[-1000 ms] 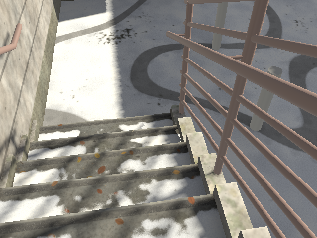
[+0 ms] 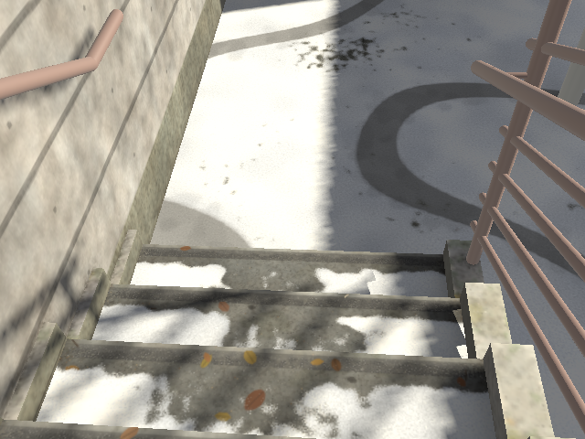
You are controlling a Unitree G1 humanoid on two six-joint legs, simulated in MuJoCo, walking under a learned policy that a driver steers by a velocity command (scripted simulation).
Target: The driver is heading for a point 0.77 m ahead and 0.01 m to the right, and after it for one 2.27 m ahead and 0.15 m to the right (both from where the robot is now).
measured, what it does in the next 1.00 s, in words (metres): goes down: left foot 0.16 m lower, then right foot 0.16 m lower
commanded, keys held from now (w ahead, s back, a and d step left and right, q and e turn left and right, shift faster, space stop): w+e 0.20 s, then w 0.68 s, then w+q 0.02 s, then q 0.10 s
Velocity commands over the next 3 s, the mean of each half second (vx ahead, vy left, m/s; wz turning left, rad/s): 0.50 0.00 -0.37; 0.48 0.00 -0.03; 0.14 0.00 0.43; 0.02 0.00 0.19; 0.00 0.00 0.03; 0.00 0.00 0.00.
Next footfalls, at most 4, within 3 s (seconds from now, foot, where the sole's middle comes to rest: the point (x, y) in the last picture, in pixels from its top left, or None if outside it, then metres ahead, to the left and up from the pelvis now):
0.44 left None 0.42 0.09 -0.93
1.00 right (378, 405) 0.71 -0.19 -1.09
1.36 left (306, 383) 0.79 0.02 -1.09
1.72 right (382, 388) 0.76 -0.21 -1.09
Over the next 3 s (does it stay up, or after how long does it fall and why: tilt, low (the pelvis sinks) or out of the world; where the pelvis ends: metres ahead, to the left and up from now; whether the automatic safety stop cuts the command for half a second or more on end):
stays up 0.74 -0.13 -0.31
